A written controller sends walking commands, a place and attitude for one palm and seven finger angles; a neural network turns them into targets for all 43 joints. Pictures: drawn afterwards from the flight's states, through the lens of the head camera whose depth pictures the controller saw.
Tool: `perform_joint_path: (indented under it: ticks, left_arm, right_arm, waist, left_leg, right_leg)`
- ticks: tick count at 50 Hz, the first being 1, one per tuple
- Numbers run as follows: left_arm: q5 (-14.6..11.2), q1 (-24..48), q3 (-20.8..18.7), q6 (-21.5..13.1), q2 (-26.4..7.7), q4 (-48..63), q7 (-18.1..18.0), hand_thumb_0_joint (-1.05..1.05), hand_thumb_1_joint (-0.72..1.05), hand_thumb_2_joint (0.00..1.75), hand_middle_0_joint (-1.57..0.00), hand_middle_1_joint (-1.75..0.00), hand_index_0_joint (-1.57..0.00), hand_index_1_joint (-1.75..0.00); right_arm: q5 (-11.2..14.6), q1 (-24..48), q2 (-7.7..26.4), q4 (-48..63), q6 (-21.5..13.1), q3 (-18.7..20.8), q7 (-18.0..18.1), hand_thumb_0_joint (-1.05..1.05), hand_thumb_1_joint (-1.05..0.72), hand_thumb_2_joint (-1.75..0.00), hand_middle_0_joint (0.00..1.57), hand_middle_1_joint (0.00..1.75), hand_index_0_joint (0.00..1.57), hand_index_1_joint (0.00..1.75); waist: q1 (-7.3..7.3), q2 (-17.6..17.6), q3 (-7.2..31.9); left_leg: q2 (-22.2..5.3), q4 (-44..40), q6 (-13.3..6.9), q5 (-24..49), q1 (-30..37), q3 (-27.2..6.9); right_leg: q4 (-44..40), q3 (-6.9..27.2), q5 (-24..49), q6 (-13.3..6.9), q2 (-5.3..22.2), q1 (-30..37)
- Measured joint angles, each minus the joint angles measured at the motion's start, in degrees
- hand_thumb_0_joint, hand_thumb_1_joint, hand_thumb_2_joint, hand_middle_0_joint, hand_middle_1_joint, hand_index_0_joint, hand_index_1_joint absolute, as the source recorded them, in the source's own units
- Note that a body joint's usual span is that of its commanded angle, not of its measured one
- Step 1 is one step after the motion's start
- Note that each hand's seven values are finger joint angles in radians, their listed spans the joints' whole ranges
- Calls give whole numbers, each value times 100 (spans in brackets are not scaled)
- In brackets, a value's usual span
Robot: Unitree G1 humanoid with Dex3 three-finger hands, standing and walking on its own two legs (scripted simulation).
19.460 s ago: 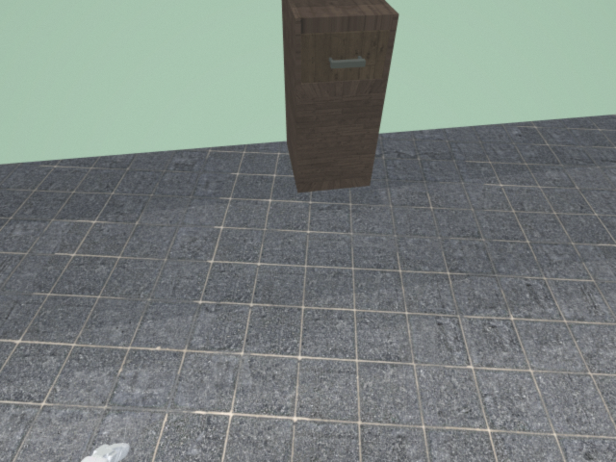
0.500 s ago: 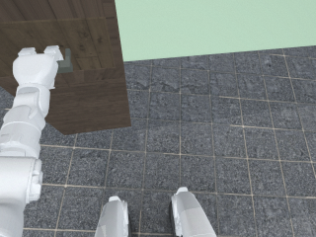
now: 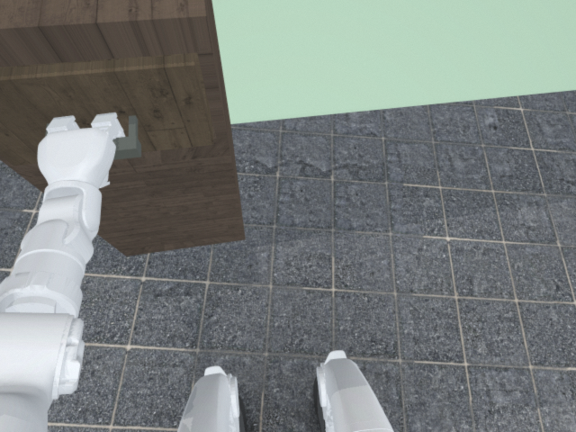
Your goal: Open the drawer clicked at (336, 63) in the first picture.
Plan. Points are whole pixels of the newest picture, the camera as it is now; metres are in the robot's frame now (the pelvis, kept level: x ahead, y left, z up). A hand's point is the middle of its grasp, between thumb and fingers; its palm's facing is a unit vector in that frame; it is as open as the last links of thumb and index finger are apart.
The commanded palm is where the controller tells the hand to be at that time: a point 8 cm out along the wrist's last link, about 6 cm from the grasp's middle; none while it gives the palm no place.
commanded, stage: pull the drawer open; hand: left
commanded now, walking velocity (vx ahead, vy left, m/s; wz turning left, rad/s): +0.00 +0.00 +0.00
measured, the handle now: (92, 139) +0.54 +0.25 -0.01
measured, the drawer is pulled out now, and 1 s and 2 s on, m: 0.02 0.13 0.26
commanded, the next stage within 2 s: none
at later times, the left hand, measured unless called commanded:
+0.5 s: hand (96, 218) +0.42 +0.24 -0.03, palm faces -0.05 -0.03 -1.00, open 5.4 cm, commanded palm +0.39 +0.24 +0.02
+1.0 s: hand (95, 253) +0.37 +0.24 -0.03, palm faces -0.04 -0.02 -1.00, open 5.4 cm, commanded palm +0.33 +0.23 +0.02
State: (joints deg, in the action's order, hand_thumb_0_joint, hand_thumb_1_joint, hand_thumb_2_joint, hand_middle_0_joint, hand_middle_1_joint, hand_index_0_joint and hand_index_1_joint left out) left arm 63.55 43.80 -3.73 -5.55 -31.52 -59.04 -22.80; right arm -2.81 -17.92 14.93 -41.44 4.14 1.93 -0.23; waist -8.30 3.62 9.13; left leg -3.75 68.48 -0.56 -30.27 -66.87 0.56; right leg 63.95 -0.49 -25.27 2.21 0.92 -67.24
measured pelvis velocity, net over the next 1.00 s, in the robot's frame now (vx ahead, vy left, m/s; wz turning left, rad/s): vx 0.00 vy -0.01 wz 0.02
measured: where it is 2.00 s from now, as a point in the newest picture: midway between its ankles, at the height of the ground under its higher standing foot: outside the picture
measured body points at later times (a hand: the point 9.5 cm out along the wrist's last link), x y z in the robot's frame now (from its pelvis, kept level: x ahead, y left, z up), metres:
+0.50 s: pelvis +0.01 +0.00 +0.02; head +0.13 +0.00 +0.45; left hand +0.42 +0.24 +0.02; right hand +0.09 -0.27 -0.12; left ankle +0.00 +0.11 -0.64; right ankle +0.04 -0.15 -0.64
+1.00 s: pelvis +0.00 -0.01 +0.02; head +0.11 -0.02 +0.46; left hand +0.36 +0.24 +0.02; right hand +0.10 -0.27 -0.12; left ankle +0.00 +0.11 -0.64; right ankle +0.04 -0.15 -0.64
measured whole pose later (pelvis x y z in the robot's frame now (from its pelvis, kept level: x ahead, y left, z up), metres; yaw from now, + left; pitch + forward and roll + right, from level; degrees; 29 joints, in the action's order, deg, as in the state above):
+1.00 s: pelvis +0.00 -0.01 +0.02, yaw +1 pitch +22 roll -1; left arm 64.7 20.2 -0.1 -3.9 -21.2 -45.2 -31.9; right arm -2.4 -12.0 13.7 -41.2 5.1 3.8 0.6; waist -2.2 2.6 10.0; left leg -2.9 63.0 0.3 -28.9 -56.1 1.4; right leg 61.3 0.2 -25.4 1.4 1.6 -57.9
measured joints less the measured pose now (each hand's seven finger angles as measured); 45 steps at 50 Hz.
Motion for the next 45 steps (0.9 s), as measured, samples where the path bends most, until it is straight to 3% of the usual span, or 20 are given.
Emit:
perform_joint_path:
  ticks: [6,14,21,34,45]
  left_arm:
    - [38,-559,-4,-158,285,374,-315,1,74,80,-34,-135,-41,-135]
    - [162,-884,182,-26,626,501,-740,0,74,85,-33,-135,-39,-135]
    - [134,-1165,260,144,759,611,-712,0,74,84,-34,-135,-40,-135]
    - [177,-1767,273,-2,930,962,-881,0,74,84,-33,-135,-41,-135]
    - [164,-2087,376,148,1018,1177,-990,-1,74,84,-34,-135,-40,-135]
  right_arm:
    - [-26,31,-13,-69,34,105,-40,1,-91,-89,20,30,20,30]
    - [-33,299,-47,-76,92,156,-91,1,-91,-89,20,30,20,30]
    - [-9,511,-77,24,145,156,-52,1,-91,-89,20,30,20,30]
    - [-3,487,-71,19,130,198,14,1,-91,-89,20,30,20,30]
    - [20,562,-106,-19,116,198,47,1,-91,-89,20,30,20,30]
  waist:
    - [185,-5,83]
    - [361,-45,113]
    - [403,-70,97]
    - [535,-104,116]
    - [603,-95,88]
  left_leg:
    - [17,-68,-9,-51,193,45]
    - [68,-143,-5,-47,388,33]
    - [70,-316,9,20,642,56]
    - [90,-409,48,64,852,55]
    - [100,-470,78,119,952,54]
  right_leg:
    - [-36,40,-59,14,17,167]
    - [-64,27,-100,7,66,360]
    - [-202,44,-46,-1,64,589]
    - [-209,42,-56,-45,81,765]
    - [-209,43,-36,-77,87,837]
